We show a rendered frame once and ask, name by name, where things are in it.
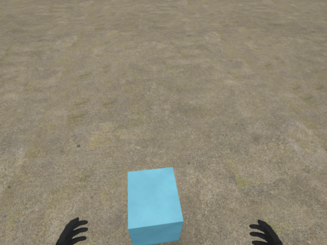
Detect robot right hand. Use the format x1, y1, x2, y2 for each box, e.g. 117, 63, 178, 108
249, 219, 283, 245

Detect robot left hand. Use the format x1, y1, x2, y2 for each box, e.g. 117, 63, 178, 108
55, 217, 88, 245

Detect carton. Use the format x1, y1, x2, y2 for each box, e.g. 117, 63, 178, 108
128, 167, 183, 245

